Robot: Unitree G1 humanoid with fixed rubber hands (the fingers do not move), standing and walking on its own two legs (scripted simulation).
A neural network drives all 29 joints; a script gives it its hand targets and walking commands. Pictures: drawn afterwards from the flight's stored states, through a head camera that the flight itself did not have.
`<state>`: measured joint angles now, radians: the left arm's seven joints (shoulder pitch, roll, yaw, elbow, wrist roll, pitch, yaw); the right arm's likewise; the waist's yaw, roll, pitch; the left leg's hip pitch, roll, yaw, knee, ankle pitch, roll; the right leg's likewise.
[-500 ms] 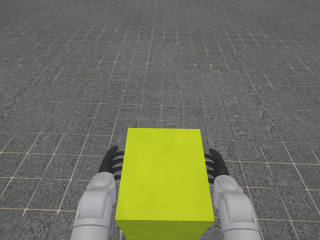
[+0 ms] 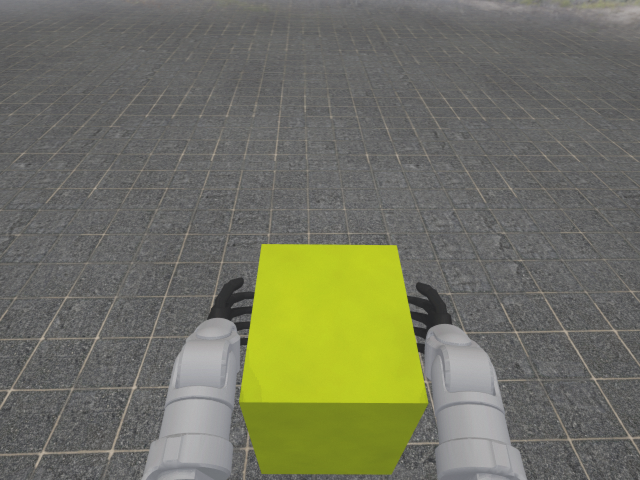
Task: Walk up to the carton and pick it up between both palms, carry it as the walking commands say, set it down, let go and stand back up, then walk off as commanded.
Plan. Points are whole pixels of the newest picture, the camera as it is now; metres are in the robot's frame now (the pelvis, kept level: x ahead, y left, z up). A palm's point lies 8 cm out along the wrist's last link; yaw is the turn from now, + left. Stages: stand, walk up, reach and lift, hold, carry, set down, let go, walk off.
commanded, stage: hold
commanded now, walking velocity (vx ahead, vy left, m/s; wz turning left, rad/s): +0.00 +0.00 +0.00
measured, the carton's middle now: (327, 361) +0.30 +0.00 -0.03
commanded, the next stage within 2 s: set down in 0.46 s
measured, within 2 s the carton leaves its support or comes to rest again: neither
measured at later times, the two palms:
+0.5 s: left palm (230, 325) +0.30 +0.13 +0.05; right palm (443, 327) +0.31 -0.15 +0.05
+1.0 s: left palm (231, 347) +0.31 +0.14 -0.01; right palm (427, 348) +0.32 -0.14 -0.01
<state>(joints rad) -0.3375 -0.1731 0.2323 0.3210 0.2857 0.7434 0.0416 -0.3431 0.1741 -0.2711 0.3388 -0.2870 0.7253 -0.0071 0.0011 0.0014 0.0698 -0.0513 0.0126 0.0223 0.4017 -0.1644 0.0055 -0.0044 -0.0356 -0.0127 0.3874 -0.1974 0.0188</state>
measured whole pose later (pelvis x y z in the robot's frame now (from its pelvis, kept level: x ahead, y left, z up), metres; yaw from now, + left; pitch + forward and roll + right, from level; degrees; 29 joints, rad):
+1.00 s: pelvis +0.00 -0.01 -0.01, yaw +1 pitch -1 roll +0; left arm -0.40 -0.19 0.37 0.47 0.37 0.52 0.00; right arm -0.40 0.20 -0.34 0.51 -0.36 0.50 -0.01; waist 0.00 -0.02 0.06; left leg -0.30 0.01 0.00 0.52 -0.19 -0.01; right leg -0.27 -0.01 0.02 0.55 -0.25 0.01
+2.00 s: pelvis -0.03 -0.02 -0.14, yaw +1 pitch +34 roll -1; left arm -0.61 -0.19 0.44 0.47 0.29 0.28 0.03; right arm -0.63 0.15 -0.42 0.54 -0.26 0.26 -0.02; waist 0.01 -0.02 -0.17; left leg -1.44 0.01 -0.03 1.22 -0.38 -0.02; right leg -1.40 0.01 0.01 1.25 -0.45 0.01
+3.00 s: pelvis -0.06 -0.02 -0.28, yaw -1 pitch +43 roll +0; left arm -0.97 -0.06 0.49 0.62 0.22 0.30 0.09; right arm -1.03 0.00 -0.40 0.75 -0.20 0.28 -0.07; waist 0.03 -0.02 -0.12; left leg -2.03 -0.01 -0.05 1.74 -0.47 -0.05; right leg -1.99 0.05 0.03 1.78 -0.55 0.03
